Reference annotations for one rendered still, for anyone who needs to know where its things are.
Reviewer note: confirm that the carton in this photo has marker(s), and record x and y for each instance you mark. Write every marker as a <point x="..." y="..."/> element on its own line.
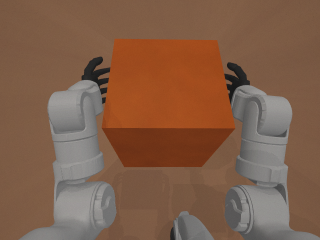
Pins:
<point x="167" y="102"/>

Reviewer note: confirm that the robot left forearm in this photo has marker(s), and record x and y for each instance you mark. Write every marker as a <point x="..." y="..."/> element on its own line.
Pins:
<point x="72" y="118"/>

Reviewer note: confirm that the robot left upper arm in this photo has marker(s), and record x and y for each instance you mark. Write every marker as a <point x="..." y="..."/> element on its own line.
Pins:
<point x="81" y="212"/>

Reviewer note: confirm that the right robot hand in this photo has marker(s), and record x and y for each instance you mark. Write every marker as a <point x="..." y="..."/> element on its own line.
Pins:
<point x="236" y="82"/>

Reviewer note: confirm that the robot right forearm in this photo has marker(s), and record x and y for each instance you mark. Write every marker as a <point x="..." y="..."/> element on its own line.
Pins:
<point x="266" y="122"/>

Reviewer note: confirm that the right robot shin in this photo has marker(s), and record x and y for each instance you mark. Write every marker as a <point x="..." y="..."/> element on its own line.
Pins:
<point x="183" y="213"/>

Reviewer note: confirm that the left robot hand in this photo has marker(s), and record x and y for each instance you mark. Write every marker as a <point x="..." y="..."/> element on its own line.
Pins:
<point x="90" y="74"/>

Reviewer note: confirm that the robot right thigh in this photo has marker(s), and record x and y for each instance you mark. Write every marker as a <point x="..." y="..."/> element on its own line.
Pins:
<point x="189" y="227"/>

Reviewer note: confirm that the robot right upper arm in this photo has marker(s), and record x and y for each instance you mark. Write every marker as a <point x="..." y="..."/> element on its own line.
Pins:
<point x="260" y="213"/>

